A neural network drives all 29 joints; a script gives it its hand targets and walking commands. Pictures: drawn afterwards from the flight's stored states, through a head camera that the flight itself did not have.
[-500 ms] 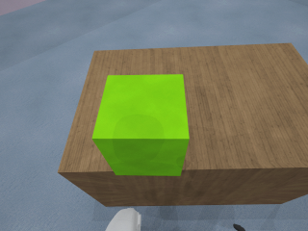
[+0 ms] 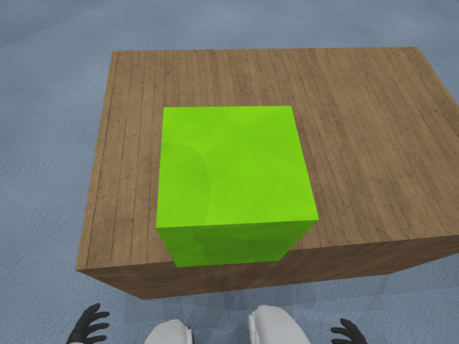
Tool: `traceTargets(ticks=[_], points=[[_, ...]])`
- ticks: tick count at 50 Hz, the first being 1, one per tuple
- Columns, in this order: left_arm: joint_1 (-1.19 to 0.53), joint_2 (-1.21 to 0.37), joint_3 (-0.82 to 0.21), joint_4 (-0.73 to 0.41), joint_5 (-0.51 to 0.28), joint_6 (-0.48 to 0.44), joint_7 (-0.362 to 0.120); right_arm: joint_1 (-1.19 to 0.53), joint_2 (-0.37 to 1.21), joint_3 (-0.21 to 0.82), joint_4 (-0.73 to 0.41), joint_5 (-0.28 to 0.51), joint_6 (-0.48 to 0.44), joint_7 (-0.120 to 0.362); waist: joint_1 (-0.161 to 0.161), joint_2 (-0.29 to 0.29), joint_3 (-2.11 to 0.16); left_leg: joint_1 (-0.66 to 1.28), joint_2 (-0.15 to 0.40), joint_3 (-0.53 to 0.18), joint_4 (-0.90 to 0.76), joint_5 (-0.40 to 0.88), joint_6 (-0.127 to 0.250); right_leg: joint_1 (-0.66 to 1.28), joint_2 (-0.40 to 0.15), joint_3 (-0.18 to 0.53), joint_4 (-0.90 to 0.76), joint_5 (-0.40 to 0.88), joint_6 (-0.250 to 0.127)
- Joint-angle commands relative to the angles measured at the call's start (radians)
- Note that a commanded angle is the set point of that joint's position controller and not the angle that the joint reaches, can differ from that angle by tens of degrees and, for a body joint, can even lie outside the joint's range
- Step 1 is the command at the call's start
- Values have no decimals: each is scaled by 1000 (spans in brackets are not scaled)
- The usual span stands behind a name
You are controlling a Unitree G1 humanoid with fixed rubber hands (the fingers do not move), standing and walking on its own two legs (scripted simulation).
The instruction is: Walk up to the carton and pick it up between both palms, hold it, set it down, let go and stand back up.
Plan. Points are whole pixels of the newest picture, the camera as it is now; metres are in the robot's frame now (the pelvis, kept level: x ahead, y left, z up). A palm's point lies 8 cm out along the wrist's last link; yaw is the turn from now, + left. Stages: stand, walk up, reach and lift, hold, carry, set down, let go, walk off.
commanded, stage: walk up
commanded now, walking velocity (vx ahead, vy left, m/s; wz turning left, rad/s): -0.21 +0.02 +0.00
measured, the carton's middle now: (228, 194) +0.35 +0.00 +0.00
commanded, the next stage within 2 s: stand in 1.92 s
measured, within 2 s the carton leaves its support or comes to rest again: neither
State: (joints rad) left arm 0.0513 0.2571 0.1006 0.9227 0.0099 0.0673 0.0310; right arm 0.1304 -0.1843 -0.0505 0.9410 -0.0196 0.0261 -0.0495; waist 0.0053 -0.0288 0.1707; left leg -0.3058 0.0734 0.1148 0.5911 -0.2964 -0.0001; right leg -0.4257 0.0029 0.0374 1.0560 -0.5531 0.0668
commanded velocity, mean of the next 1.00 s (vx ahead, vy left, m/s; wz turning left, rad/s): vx -0.11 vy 0.02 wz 0.00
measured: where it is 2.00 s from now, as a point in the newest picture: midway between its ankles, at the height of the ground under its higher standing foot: outside the picture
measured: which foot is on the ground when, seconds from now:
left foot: down 0.00-0.12, up 0.14-0.50, down 0.52-1.00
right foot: up 0.00-0.08, down 0.10-0.54, up 0.56-0.84, down 0.86-1.00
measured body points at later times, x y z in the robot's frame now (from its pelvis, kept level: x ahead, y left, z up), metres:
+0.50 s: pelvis -0.07 +0.00 +0.00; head +0.00 +0.00 +0.44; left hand +0.01 +0.27 -0.14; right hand +0.06 -0.26 -0.14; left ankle -0.12 +0.12 -0.72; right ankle -0.02 -0.13 -0.73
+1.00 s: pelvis -0.12 +0.03 +0.01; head -0.15 +0.01 +0.46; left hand -0.10 +0.27 -0.13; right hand -0.06 -0.19 -0.15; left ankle -0.12 +0.12 -0.73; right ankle -0.14 -0.11 -0.73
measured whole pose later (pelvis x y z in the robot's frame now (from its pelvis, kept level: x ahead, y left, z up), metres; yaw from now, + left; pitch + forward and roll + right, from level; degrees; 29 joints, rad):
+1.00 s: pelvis -0.12 +0.03 +0.01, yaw +2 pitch -3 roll +0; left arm 0.26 0.16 0.03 1.10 0.01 0.02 0.03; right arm 0.22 -0.17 -0.02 1.05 -0.01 0.01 -0.02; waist -0.01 0.06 -0.02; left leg -0.16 -0.02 0.03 0.43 -0.22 0.04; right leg -0.08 -0.02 0.03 0.40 -0.26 0.03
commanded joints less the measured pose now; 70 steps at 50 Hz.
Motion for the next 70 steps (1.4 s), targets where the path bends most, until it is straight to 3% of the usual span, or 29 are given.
traceTargets(ticks=[1,3,4,6,7,8,10,12,15,19,23,24,25,26,27,28,29,30,32,34,35,38,41,43,44,46,48,59,70], points=[[154,28,-3,-25,-24,-6,3,58,-202,-41,-33,-13,-16,0,10,293,-310,282,270,-294,-70,1020,200,82,-43,37,-356,34,-16],[217,35,0,5,-29,-23,0,-7,-218,-51,-43,-4,-3,3,79,269,-303,275,190,-189,-11,874,130,176,-38,-2,-581,301,-24],[271,53,7,24,-15,-37,-2,-8,-222,-50,-46,-7,11,5,105,170,-323,215,121,-139,51,730,74,298,-31,-27,-737,522,-28],[211,217,21,9,9,-52,2,76,-128,-20,-67,11,24,12,32,-241,-315,-241,-104,-55,362,-387,-22,586,-445,343,-619,1437,-130],[188,237,34,-6,15,-41,2,73,-149,-41,-68,14,50,0,83,-332,-328,-140,-84,-137,492,-397,-11,360,-501,335,-648,1280,-289],[144,237,37,-20,28,-30,-4,57,-176,-39,-88,22,67,11,79,-446,-304,-87,-81,-192,539,-374,-9,238,-486,390,-718,1024,-329],[23,131,1,-66,33,-21,-2,-25,-198,-52,-53,12,67,45,24,-213,-218,-143,-108,-254,644,-283,-10,283,-342,198,-685,1058,-253],[-25,125,-11,-82,9,-26,8,8,-176,-48,-35,1,64,53,-15,-196,-202,-200,-116,-243,644,-193,-8,328,-279,122,-670,1067,-178],[77,118,-8,-56,0,-43,0,-13,-162,-44,-41,6,56,40,20,-156,-240,-152,-116,-188,559,-178,-55,334,-254,101,-647,1063,-206],[171,163,7,-19,14,-67,11,31,-154,-34,-22,25,64,25,48,-202,-252,-171,-83,-195,389,-230,-76,455,-348,181,-606,1312,-277],[92,150,6,-23,26,-48,-1,32,-117,-27,-26,38,43,38,21,-306,-301,61,-61,-130,-7,-135,-47,363,-238,111,-596,1082,-204],[124,149,12,-12,23,-39,-6,58,-126,-28,-22,37,36,37,24,-265,-302,132,-80,-97,-97,-40,-45,311,-221,111,-583,1026,-193],[98,180,21,-9,29,-35,-8,142,-137,-31,9,44,32,31,-34,-253,-316,232,-68,-97,-239,110,-39,257,-224,133,-570,886,-165],[150,137,14,1,21,-27,-11,164,-202,-49,5,40,19,26,-28,-108,-316,360,-3,-177,-326,181,-22,152,-177,112,-516,629,-117],[140,71,-1,-33,10,-24,-11,156,-282,-64,4,21,6,27,-42,253,-305,395,229,-396,-346,352,32,-46,-37,-43,-329,162,-56],[116,51,-7,-50,13,-6,5,141,-312,-50,-2,10,8,32,-59,415,-263,195,358,-516,-346,334,161,-44,26,-5,-187,-55,-53],[114,74,-7,-37,9,7,6,91,-274,-53,-24,-4,9,33,-79,498,-240,-28,376,-592,-408,6,237,78,-5,45,-104,-32,-60],[92,96,1,-30,19,7,-7,-16,-200,-34,-42,-6,9,37,-44,473,-173,-74,311,-526,-452,-161,229,93,-11,77,-32,30,-69],[162,100,23,35,-1,-6,-47,-191,-140,-5,-91,-7,-6,26,76,339,-127,120,162,-274,-389,69,138,-27,20,88,-69,146,-72],[214,63,4,73,6,-20,-45,-111,-138,-2,-59,3,-26,24,58,264,-198,204,99,-193,-317,292,111,39,15,25,-190,170,-66],[159,65,-2,71,11,-27,-36,-13,-102,10,-26,14,-32,30,4,226,-188,158,83,-256,-316,344,124,89,18,18,-241,157,-64],[107,-1,-27,58,8,-31,-13,91,-129,10,35,1,-39,23,-42,322,-113,219,122,-259,-279,470,165,98,-4,-19,-450,81,-32],[218,20,-41,99,-13,-32,9,44,-183,-6,19,2,-30,15,5,230,-161,203,149,-307,-256,374,169,223,-16,-32,-711,212,-34],[317,21,-45,143,-4,-55,13,56,-140,-2,20,4,-30,19,29,147,-166,117,96,-256,-208,362,114,386,-79,26,-795,477,-36],[303,66,-42,159,-1,-59,15,113,-103,4,28,13,-36,26,-5,-5,-179,31,47,-225,-177,321,83,471,-138,90,-749,601,-52],[198,50,-45,152,9,-54,1,96,-97,4,49,22,-26,24,-27,-228,-71,187,-18,-159,-268,88,52,131,-128,115,-810,284,-91],[183,-29,-57,143,8,-57,-2,85,-140,-5,63,9,-30,28,-18,-167,-34,180,36,-220,-263,126,61,137,-77,56,-821,286,-72],[274,-14,-69,171,0,-71,6,166,-61,23,126,11,-35,29,-8,93,-55,84,18,-218,-328,-25,53,195,-77,44,-755,294,-88],[325,-39,-80,198,1,-81,5,205,-56,17,151,12,-34,19,-10,77,-129,124,22,-211,-302,15,54,188,-82,47,-749,314,-83]])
